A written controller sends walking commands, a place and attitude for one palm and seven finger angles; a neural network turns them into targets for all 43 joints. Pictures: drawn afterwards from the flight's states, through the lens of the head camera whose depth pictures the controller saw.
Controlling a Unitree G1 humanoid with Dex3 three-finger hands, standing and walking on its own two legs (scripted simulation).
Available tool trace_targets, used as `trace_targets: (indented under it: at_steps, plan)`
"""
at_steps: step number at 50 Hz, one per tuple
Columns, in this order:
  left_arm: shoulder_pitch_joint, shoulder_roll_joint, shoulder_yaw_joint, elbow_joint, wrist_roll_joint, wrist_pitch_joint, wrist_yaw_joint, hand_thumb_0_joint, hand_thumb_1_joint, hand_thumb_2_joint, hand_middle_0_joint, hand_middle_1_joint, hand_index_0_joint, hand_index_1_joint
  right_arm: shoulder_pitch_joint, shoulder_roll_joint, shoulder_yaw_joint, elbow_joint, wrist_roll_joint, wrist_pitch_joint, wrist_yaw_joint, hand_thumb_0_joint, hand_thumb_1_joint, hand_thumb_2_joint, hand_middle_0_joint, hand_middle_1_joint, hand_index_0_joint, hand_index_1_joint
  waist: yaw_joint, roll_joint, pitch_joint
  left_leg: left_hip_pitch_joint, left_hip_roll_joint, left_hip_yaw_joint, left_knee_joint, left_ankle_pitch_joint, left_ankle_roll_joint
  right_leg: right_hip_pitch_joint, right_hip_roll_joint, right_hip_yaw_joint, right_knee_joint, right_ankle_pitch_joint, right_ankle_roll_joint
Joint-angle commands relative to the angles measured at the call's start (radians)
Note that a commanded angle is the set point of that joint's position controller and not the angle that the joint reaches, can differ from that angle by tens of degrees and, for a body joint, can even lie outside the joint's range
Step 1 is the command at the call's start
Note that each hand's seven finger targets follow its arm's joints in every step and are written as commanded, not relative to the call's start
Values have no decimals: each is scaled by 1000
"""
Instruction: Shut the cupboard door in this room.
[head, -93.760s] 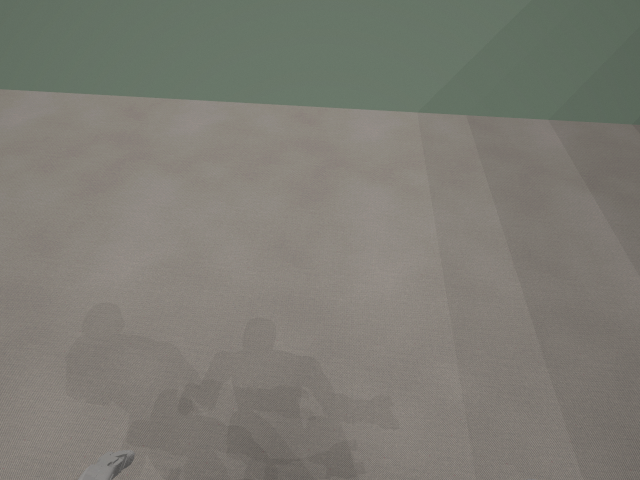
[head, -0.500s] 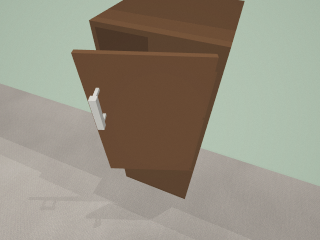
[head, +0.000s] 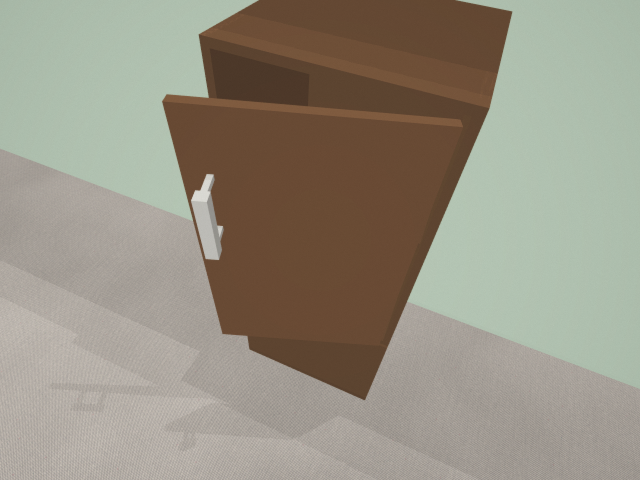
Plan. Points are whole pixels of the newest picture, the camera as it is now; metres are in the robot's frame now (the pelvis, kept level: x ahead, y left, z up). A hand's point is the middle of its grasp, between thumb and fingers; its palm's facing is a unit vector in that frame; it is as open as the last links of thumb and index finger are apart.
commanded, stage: look again from close up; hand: left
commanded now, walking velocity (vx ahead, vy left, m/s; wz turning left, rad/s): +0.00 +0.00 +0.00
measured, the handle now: (211, 217) +0.45 +0.20 +0.05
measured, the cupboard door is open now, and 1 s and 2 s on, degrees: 20 20 20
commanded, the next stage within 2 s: raise the hand and make a fist in 0.18 s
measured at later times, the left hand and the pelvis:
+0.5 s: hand (175, 395) +0.21 +0.19 +0.01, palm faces +0.17 -0.98 -0.06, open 7.0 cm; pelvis -0.02 +0.02 -0.02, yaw +4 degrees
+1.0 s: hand (199, 419) +0.19 +0.16 -0.01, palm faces -0.11 -0.99 -0.04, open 4.7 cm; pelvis -0.01 +0.01 -0.09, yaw +3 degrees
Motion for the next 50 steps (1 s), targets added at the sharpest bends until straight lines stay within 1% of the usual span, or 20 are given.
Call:
trace_targets:
  at_steps: [1,13,14,15,16,17,18,19,20,21,24,26,29,32,36,40,43,46,48,50]
  plan:
    - [69,86,18,-21,-2,-14,1,0,900,900,-200,-300,-200,-300,37,-108,-16,-33,6,-13,-5,0,-900,-900,200,300,200,300,-6,24,28,39,131,-159,-113,41,-16,-79,-110,113,-96,72,-26]
    - [74,87,21,-9,0,-8,3,0,900,900,-200,-300,-200,-300,48,-112,-17,-17,7,-21,-9,0,-900,-900,200,300,200,300,-1,20,14,54,138,-176,-141,90,-7,-43,-113,93,-88,91,-14]
    - [86,89,15,8,24,-29,40,0,900,900,-200,-300,-200,-300,23,-139,-10,-83,8,-23,-4,0,-900,-900,200,300,200,300,-12,147,60,41,146,-168,21,383,-45,-121,-118,107,-50,199,-20]
    - [-691,572,370,-1670,-124,-267,51,0,900,900,-200,-300,-200,-300,150,-323,-66,-421,42,-192,-74,0,-900,-900,200,300,200,300,-204,122,-317,414,115,-235,-4,362,-62,-226,1,-16,98,238,6]
    - [-88,181,29,-1463,-131,-213,57,0,900,900,-218,-320,-218,-320,58,-204,19,-388,72,-295,-86,0,-900,-900,200,300,200,300,-67,450,-480,548,149,-249,-29,355,-117,-264,41,-23,250,-7,-22]
    - [-70,160,82,-1397,-154,-157,95,0,900,900,-237,-340,-237,-340,38,-215,-5,-336,48,-330,-87,0,-900,-900,200,300,200,300,-31,387,-430,415,155,-274,-121,333,-180,-273,38,-3,286,-84,-23]
    - [213,-99,-82,-1058,-152,-37,88,0,900,900,-255,-360,-255,-360,33,-163,1,-305,57,-337,-45,0,-900,-900,200,300,200,300,-47,256,-244,253,150,-300,-168,149,-178,-374,10,9,317,-127,-15]
    - [27,-76,-116,-1287,-177,-61,89,0,900,900,-273,-380,-273,-380,56,-218,-33,-389,61,-343,-12,0,-900,-900,200,300,200,300,-70,224,-124,121,132,-301,-146,-66,-150,-366,0,11,290,-102,-22]
    - [26,-88,-123,-1261,-164,-98,69,0,900,900,-292,-400,-292,-400,1,-209,-33,-439,59,-358,-3,0,-900,-900,200,300,200,300,-71,182,-33,35,111,-299,-106,-191,-136,-391,1,-2,252,-84,-27]
    - [16,-53,-73,-1151,-154,-146,53,0,900,900,-310,-420,-310,-420,-24,-223,-43,-456,48,-366,-1,0,-900,-900,200,300,200,300,-85,35,29,-72,78,-276,-25,-259,-112,-426,1,-17,195,-84,-27]
    - [323,-50,27,-908,-198,-330,-84,0,900,900,-365,-480,-365,-480,-45,-214,-71,-539,29,-348,23,0,-900,-900,200,300,200,300,-4,-304,-21,-312,14,-160,230,-213,-83,-506,-5,-3,187,-268,-30]
    - [354,41,126,-903,-256,-475,-227,0,900,900,-402,-520,-402,-520,-100,-231,-86,-595,15,-310,33,0,-900,-900,200,300,200,300,27,-343,-62,-464,-8,-113,341,-247,-100,-526,-24,57,248,-355,-38]
    - [330,135,207,-916,-256,-516,-316,0,900,900,-457,-580,-457,-580,-181,-243,-103,-730,45,-259,35,0,-900,-900,200,300,200,300,59,-235,-27,-590,-30,-81,396,-363,-84,-543,-32,137,300,-546,-48]
    - [229,180,230,-1150,-253,-484,-267,0,900,900,-512,-640,-512,-640,-181,-228,-86,-807,56,-231,30,0,-900,-900,200,300,200,300,80,87,-114,-564,-26,-104,373,-470,-68,-596,-14,123,402,-501,-54]
    - [-18,187,168,-1622,-246,-612,-161,0,900,900,-585,-720,-585,-720,-124,-204,-72,-817,33,-262,21,0,-900,-900,200,300,200,300,6,282,-337,-426,26,-239,388,-505,-59,-717,26,80,543,-312,-57]
    - [-2,89,-1,-1682,-258,-693,-189,0,900,900,-658,-800,-658,-800,-98,-232,-57,-749,39,-309,3,0,-900,-900,200,300,200,300,-76,251,-310,-401,47,-304,465,-455,-53,-837,40,70,584,-261,-44]
    - [40,113,-14,-1510,-242,-602,-257,0,900,900,-713,-860,-713,-860,-59,-241,-52,-732,50,-315,-16,0,-900,-900,200,300,200,300,-115,102,-239,-490,47,-300,500,-445,-30,-811,40,64,525,-268,-31]
    - [215,150,52,-1315,-216,-366,-306,0,900,900,-768,-920,-768,-920,-51,-234,-61,-778,78,-264,-30,0,-900,-900,200,300,200,300,-47,-41,-230,-543,38,-249,439,-435,-28,-682,32,75,432,-314,-24]
    - [245,192,128,-1324,-232,-214,-318,0,900,900,-805,-960,-805,-960,-82,-223,-53,-835,96,-219,-36,0,-900,-900,200,300,200,300,19,-38,-310,-490,16,-209,397,-331,-30,-539,22,78,400,-259,-25]
    - [235,232,233,-1446,-274,-142,-283,0,900,900,-842,-1000,-842,-1000,-100,-194,-50,-858,87,-189,-49,0,-900,-900,200,300,200,300,60,-23,-396,-433,7,-178,398,-196,-36,-427,20,70,402,-151,-24]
